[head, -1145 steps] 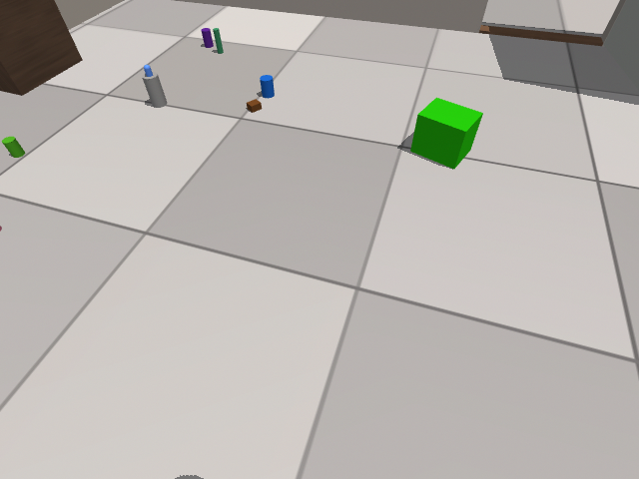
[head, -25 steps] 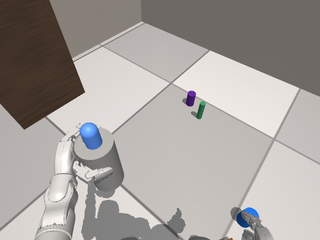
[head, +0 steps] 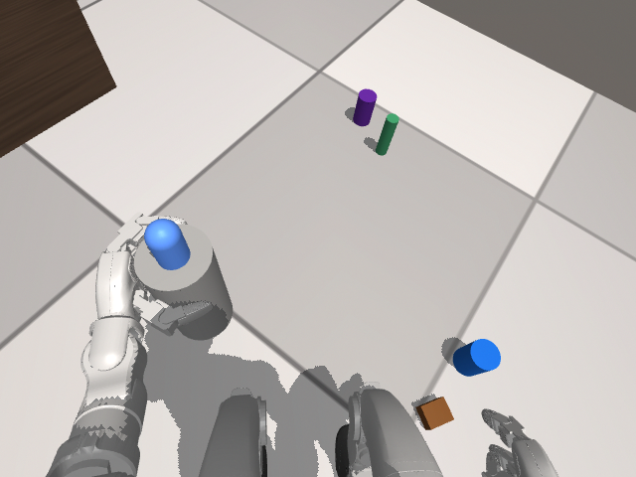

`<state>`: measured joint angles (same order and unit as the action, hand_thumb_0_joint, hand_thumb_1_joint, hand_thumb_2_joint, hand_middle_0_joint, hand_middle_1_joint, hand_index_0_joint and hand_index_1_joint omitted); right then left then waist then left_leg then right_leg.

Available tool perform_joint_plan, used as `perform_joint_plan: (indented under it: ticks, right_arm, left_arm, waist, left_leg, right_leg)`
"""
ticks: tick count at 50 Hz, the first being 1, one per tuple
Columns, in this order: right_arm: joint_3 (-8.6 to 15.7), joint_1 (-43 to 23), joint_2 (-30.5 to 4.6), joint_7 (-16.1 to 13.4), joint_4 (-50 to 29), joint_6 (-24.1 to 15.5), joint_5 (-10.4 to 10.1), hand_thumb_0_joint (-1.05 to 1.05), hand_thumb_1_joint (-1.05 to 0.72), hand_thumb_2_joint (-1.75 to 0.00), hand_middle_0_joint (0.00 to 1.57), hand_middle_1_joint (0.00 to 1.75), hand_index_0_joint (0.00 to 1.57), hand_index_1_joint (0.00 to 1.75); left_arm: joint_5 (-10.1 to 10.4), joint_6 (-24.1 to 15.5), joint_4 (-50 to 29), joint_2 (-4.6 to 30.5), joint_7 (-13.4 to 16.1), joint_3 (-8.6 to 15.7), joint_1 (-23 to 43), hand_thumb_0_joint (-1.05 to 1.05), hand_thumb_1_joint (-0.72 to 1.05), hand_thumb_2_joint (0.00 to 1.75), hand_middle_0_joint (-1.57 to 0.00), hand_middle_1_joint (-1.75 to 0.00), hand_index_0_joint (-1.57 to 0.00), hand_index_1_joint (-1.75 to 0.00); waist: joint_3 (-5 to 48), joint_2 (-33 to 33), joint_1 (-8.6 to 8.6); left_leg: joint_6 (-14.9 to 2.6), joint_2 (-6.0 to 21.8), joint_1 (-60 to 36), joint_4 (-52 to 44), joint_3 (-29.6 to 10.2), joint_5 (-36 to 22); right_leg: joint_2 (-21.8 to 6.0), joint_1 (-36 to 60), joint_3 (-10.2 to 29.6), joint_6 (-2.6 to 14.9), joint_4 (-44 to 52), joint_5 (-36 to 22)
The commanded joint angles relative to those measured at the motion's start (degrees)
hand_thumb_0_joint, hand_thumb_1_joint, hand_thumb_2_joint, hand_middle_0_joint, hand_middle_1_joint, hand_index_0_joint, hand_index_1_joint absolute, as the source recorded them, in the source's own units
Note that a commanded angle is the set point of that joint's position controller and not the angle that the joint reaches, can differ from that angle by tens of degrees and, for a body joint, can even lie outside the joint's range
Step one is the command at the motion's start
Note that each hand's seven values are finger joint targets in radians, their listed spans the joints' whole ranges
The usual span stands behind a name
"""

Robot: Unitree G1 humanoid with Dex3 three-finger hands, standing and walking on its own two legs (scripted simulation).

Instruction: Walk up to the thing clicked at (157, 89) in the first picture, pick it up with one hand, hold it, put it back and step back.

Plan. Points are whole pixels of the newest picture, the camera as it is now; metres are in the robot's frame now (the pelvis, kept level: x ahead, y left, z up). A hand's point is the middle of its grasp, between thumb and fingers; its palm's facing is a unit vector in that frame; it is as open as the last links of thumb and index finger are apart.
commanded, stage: crouch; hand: left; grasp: from the side
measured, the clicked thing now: (185, 278) +0.37 +0.17 -0.05
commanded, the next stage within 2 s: lower in 1.30 s
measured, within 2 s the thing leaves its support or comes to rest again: neither
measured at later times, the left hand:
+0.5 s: hand (203, 283) +0.44 +0.19 -0.26, palm faces +0.09 -1.00 -0.02, open 12.0 cm
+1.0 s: hand (207, 280) +0.48 +0.20 -0.36, palm faces +0.11 -0.99 +0.00, open 12.0 cm
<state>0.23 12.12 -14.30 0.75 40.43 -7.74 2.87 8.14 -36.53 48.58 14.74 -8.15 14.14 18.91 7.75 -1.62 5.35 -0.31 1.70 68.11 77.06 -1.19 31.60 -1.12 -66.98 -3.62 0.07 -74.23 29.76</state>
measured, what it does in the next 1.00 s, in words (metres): lowers itself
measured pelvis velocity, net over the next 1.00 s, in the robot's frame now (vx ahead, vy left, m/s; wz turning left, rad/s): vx -0.06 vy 0.00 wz -0.10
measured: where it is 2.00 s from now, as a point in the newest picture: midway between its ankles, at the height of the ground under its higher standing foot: outside the picture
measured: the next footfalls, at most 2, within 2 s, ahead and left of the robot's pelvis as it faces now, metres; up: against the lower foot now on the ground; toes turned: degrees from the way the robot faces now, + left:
none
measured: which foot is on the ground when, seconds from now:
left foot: down 0.00-1.00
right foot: down 0.00-1.00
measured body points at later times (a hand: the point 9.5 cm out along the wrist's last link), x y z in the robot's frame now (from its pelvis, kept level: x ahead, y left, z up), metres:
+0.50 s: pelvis -0.04 +0.00 -0.20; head +0.18 +0.04 +0.20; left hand +0.43 +0.24 -0.25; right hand +0.03 -0.27 -0.32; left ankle +0.04 +0.11 -0.61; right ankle +0.05 -0.12 -0.61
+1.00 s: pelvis -0.06 +0.00 -0.30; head +0.19 +0.05 +0.08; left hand +0.47 +0.25 -0.36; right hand -0.04 -0.27 -0.39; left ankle +0.04 +0.11 -0.61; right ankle +0.05 -0.12 -0.61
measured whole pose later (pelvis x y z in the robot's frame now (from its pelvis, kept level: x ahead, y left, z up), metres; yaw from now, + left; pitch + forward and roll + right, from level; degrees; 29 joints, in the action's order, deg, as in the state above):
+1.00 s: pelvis -0.06 +0.00 -0.30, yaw -6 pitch +31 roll -8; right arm -9.2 8.5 -16.8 4.4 42.2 -1.3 8.5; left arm 1.4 -39.7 74.8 37.9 -10.5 32.8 51.6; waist 0.0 -2.1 16.1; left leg -1.0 1.7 128.5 135.6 -6.4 38.7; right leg -1.8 -125.3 -6.9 0.6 -129.4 35.4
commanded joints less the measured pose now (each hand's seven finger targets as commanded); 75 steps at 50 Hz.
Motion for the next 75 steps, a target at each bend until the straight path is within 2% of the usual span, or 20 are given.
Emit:
perform_joint_plan:
  ticks: [1, 4, 9, 16, 17, 19, 21, 24, 30, 35, 41, 48, 51, 54, 55, 61, 64, 67, 72, 75]
  right_arm:
    - [2.7, 3.2, -9.9, -0.2, -3.8, -1.3, 0.4, 0.0, -0.92, -0.91, 0.2, 0.3, 0.2, 0.3]
    - [2.9, 4.0, -11.1, -0.3, -2.9, -0.5, 0.5, 0.0, -0.93, -0.92, 0.2, 0.3, 0.2, 0.3]
    - [3.2, 5.2, -11.3, 0.4, -0.9, 0.5, 0.7, 0.0, -0.93, -0.92, 0.2, 0.3, 0.2, 0.3]
    - [2.5, 6.5, -11.6, 1.8, 1.2, 1.4, 1.8, 0.0, -0.93, -0.92, 0.2, 0.3, 0.2, 0.3]
    - [2.2, 5.9, -12.1, 2.0, 1.0, 1.6, 2.0, 0.0, -0.92, -0.91, 0.2, 0.3, 0.2, 0.3]
    - [1.8, 5.5, -13.1, 2.5, 0.7, 2.2, 2.5, 0.0, -0.93, -0.92, 0.2, 0.3, 0.2, 0.3]
    - [1.2, 5.5, -13.4, 2.9, 0.2, 2.9, 2.9, 0.0, -0.94, -0.92, 0.2, 0.3, 0.2, 0.3]
    - [-0.1, 6.6, -13.1, 3.1, 0.3, 3.5, 3.7, 0.0, -0.94, -0.92, 0.2, 0.3, 0.2, 0.3]
    - [-0.3, 7.2, -14.0, 2.9, 1.5, 3.9, 4.2, 0.0, -0.95, -0.93, 0.2, 0.3, 0.2, 0.3]
    - [-1.2, 7.2, -15.0, 2.5, 2.6, 4.3, 4.3, 0.0, -0.94, -0.92, 0.2, 0.3, 0.2, 0.3]
    - [-3.4, 6.9, -16.7, 2.7, 2.1, 4.9, 4.4, 0.0, -0.93, -0.91, 0.2, 0.3, 0.2, 0.3]
    - [-5.3, 6.5, -18.2, 3.2, 0.4, 6.1, 5.8, 0.0, -0.92, -0.91, 0.2, 0.3, 0.2, 0.3]
    - [-5.7, 6.1, -18.5, 3.4, 0.0, 6.6, 6.4, 0.0, -0.92, -0.91, 0.2, 0.3, 0.2, 0.3]
    - [-6.0, 7.0, -18.9, 3.5, 0.3, 7.2, 7.1, 0.0, -0.93, -0.92, 0.2, 0.3, 0.2, 0.3]
    - [-5.9, 6.9, -19.0, 3.4, 0.5, 7.2, 7.1, 0.0, -0.93, -0.92, 0.2, 0.3, 0.2, 0.3]
    - [-6.5, 6.9, -19.9, 3.5, 1.3, 7.4, 7.2, 0.0, -0.93, -0.91, 0.2, 0.3, 0.2, 0.3]
    - [-7.2, 6.5, -20.3, 3.4, 1.3, 7.4, 7.4, 0.0, -0.93, -0.91, 0.2, 0.3, 0.2, 0.3]
    - [-7.9, 5.5, -21.0, 3.6, 1.0, 7.5, 7.4, 0.0, -0.92, -0.91, 0.2, 0.3, 0.2, 0.3]
    - [-9.6, 4.3, -21.1, 3.9, 0.0, 8.2, 8.0, 0.0, -0.92, -0.91, 0.2, 0.3, 0.2, 0.3]
    - [-11.0, 3.1, -21.6, 4.0, -0.8, 8.6, 8.6, 0.0, -0.92, -0.91, 0.2, 0.3, 0.2, 0.3]
  left_arm:
    - [3.3, -12.3, -18.6, 14.3, -1.1, 4.1, 31.6, 0.0, -0.06, 1.17, -1.19, -1.31, -1.19, -1.33]
    - [3.6, -12.2, -17.5, 17.7, -1.3, 6.4, 34.9, 0.0, -0.07, 1.16, -1.17, -1.29, -1.17, -1.31]
    - [4.6, -10.4, -8.7, 12.6, -1.0, 4.9, 38.2, 0.0, -0.08, 1.22, -1.2, -1.33, -1.19, -1.36]
    - [1.0, -12.2, 3.5, 19.9, -1.7, 9.9, 42.5, 0.0, -0.09, 1.25, -1.22, -1.38, -1.22, -1.4]
    - [0.6, -12.6, 5.0, 20.6, -1.8, 10.5, 43.3, 0.0, -0.08, 1.25, -1.21, -1.38, -1.22, -1.4]
    - [-0.6, -14.0, 3.0, 27.5, -1.4, 15.1, 46.8, 0.0, -0.11, 1.26, -1.22, -1.4, -1.23, -1.42]
    - [-1.0, -14.5, 5.6, 27.9, -1.4, 16.0, 46.7, 0.0, -0.09, 1.29, -1.24, -1.42, -1.24, -1.44]
    - [-1.7, -15.6, -1.5, 35.5, -0.3, 20.1, 53.6, 0.0, -0.11, 1.31, -1.22, -1.42, -1.22, -1.44]
    - [-1.8, -14.0, -2.7, 34.7, -0.5, 16.6, 61.3, 0.0, -0.17, 1.21, -1.12, -1.3, -1.11, -1.33]
    - [-2.2, -11.6, 4.5, 32.9, -2.2, 14.0, 61.0, 0.0, -0.2, 1.15, -1.11, -1.27, -1.11, -1.29]
    - [-1.7, -10.7, 10.2, 38.8, -2.6, 18.3, 60.6, 0.0, -0.18, 1.17, -1.18, -1.33, -1.19, -1.35]
    - [-3.9, -11.2, 8.8, 44.9, -2.2, 23.1, 58.0, 0.0, -0.01, 1.22, -1.19, -1.34, -1.2, -1.35]
    - [-4.5, -11.2, 5.6, 46.1, -2.1, 23.3, 57.8, 0.0, 0.0, 1.22, -1.2, -1.34, -1.2, -1.35]
    - [-4.8, -11.0, 3.1, 43.9, -2.5, 20.7, 58.6, 0.0, 0.01, 1.21, -1.19, -1.33, -1.19, -1.35]
    - [-4.8, -11.0, 0.8, 45.6, -2.2, 20.8, 60.1, 0.0, 0.0, 1.2, -1.19, -1.32, -1.19, -1.34]
    - [-3.2, -10.2, 3.1, 40.2, -2.9, 16.4, 59.6, 0.0, -0.03, 1.2, -1.2, -1.34, -1.21, -1.35]
    - [-3.2, -10.6, 2.6, 41.3, -2.8, 15.7, 61.8, 0.0, -0.07, 1.21, -1.25, -1.38, -1.25, -1.4]
    - [-3.5, -11.0, 4.6, 42.4, -2.5, 15.7, 61.0, 0.0, -0.04, 1.22, -1.25, -1.38, -1.25, -1.39]
    - [-3.2, -12.0, 8.3, 45.5, -1.6, 19.0, 58.8, 0.0, -0.09, 1.22, -1.27, -1.43, -1.28, -1.43]
    - [-3.8, -13.0, 13.9, 46.4, -1.1, 19.6, 58.0, 0.0, -0.07, 1.24, -1.29, -1.44, -1.3, -1.45]
  waist:
    - [35.2, 13.9, -0.32]
    - [40.0, 15.1, -0.26]
    - [40.6, 11.3, 2.35]
    - [40.9, 6.2, 3.43]
    - [40.3, 7.8, 3.38]
    - [42.1, 13.2, 1.87]
    - [42.0, 14.5, 2.37]
    - [49.2, 20.0, 1.97]
    - [48.1, 23.5, 6.34]
    - [40.6, 19.5, 9.52]
    - [36.6, 14.9, 9.35]
    - [38.8, 21.6, 8.05]
    - [39.3, 24.9, 7.76]
    - [40.1, 27.9, 9.79]
    - [40.7, 28.5, 9.64]
    - [35.5, 26.4, 12.88]
    - [34.4, 25.4, 13.31]
    - [32.8, 26.2, 13.18]
    - [32.0, 24.2, 12.79]
    - [28.5, 22.4, 14.48]
  left_leg:
    - [-0.1, -1.4, -14.1, -1.0, -2.9, -13.0]
    - [0.18, -1.3, -12.7, 3.1, -3.6, -16.8]
    - [-0.58, -1.7, -3.1, 10.9, -3.3, -14.4]
    - [-1.55, -2.3, 14.5, 22.3, -1.6, -10.8]
    - [-1.23, -2.2, 13.5, 22.8, -2.0, -11.4]
    - [-0.45, -2.0, 11.5, 23.9, -2.6, -12.6]
    - [-0.02, -1.7, 11.6, 24.8, -3.1, -11.5]
    - [0.25, -1.5, 9.9, 27.6, -2.3, -14.7]
    - [0.27, -1.2, 16.5, 32.1, -1.6, -5.2]
    - [-0.16, -1.2, 24.9, 36.5, -1.3, 1.2]
    - [-0.84, -1.6, 33.7, 40.8, -1.8, 2.8]
    - [0.28, -0.9, 29.7, 42.3, -3.5, -4.8]
    - [0.67, -0.5, 28.0, 42.9, -4.0, -7.1]
    - [0.94, -0.2, 25.3, 43.9, -4.6, -9.8]
    - [0.83, -0.2, 26.2, 44.5, -4.3, -9.2]
    - [0.65, -0.2, 28.5, 45.8, -5.5, -5.6]
    - [0.7, -0.2, 29.3, 46.3, -5.7, -3.6]
    - [1.2, 0.1, 27.7, 45.9, -7.0, -4.9]
    - [0.78, -0.2, 31.4, 47.6, -6.4, -4.9]
    - [0.49, 0.0, 34.1, 48.8, -6.8, -3.5]
  right_leg:
    - [1.6, -0.2, 1.7, 2.8, -2.1, -10.4]
    - [1.7, -3.9, 1.5, 2.98, -6.9, -12.0]
    - [1.7, -9.1, 2.2, 2.47, -11.4, -11.6]
    - [1.1, -12.2, 3.2, 1.79, -20.0, -11.5]
    - [1.3, -16.6, 1.9, 2.28, -22.4, -10.7]
    - [1.4, -22.7, 0.5, 3.03, -26.6, -8.8]
    - [1.3, -25.3, -0.1, 3.16, -28.9, -7.1]
    - [1.5, -23.5, 0.6, 3.0, -31.6, -9.8]
    - [1.4, -28.1, 0.7, 2.64, -35.1, -4.1]
    - [1.5, -32.0, -0.5, 2.06, -36.7, -0.3]
    - [1.5, -32.3, -2.1, 1.36, -39.6, 0.5]
    - [1.8, -33.4, -3.6, 1.77, -44.6, -5.2]
    - [2.0, -34.4, -3.8, 2.09, -45.9, -6.5]
    - [2.1, -34.4, -4.2, 2.14, -46.4, -8.7]
    - [2.2, -34.0, -3.9, 2.11, -46.4, -8.7]
    - [2.2, -36.8, -5.3, 1.91, -46.2, -6.6]
    - [2.2, -37.3, -5.6, 1.87, -46.1, -5.4]
    - [2.0, -39.6, -6.6, 2.1, -47.6, -5.8]
    - [2.4, -35.6, -6.4, 1.63, -47.4, -6.3]
    - [2.7, -35.6, -6.9, 1.35, -47.5, -5.7]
